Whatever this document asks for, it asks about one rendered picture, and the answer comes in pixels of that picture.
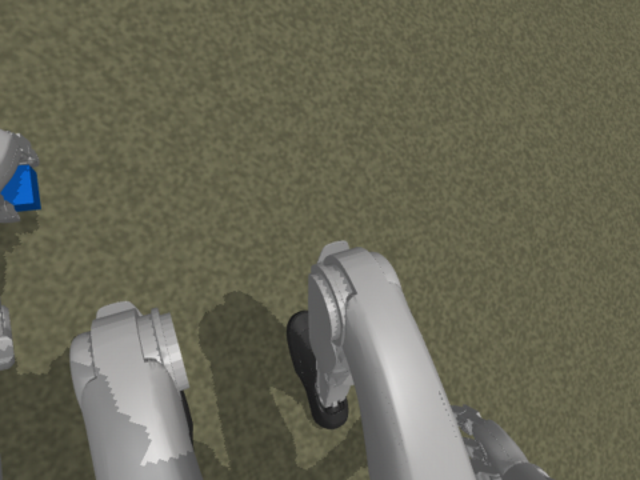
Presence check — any right robot arm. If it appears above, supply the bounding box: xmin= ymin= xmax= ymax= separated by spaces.
xmin=502 ymin=463 xmax=555 ymax=480

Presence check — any right robot foot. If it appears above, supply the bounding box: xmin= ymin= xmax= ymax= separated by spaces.
xmin=287 ymin=310 xmax=348 ymax=429

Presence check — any left robot hand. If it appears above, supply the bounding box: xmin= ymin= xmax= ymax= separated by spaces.
xmin=0 ymin=129 xmax=39 ymax=223

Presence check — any small box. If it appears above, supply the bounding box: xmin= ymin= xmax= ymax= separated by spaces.
xmin=0 ymin=165 xmax=41 ymax=212

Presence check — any right robot hand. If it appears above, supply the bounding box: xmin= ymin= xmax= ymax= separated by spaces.
xmin=450 ymin=404 xmax=529 ymax=480

